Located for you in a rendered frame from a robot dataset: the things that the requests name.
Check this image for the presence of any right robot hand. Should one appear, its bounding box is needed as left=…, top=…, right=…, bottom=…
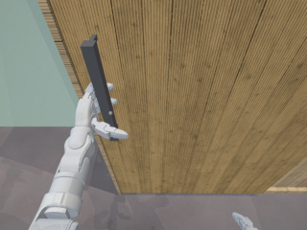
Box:
left=232, top=212, right=258, bottom=230

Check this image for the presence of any handle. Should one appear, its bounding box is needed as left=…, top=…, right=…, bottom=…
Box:
left=80, top=34, right=119, bottom=142

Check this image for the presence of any left robot hand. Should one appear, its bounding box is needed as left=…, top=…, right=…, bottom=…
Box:
left=75, top=82, right=129, bottom=140

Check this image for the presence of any robot left forearm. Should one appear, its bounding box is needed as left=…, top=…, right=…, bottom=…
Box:
left=28, top=126, right=95, bottom=230

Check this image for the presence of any robot left upper arm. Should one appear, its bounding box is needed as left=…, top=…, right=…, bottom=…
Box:
left=31, top=218, right=80, bottom=230

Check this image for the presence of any wardrobe door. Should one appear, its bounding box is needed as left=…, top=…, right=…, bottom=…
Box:
left=48, top=0, right=307, bottom=194
left=272, top=156, right=307, bottom=188

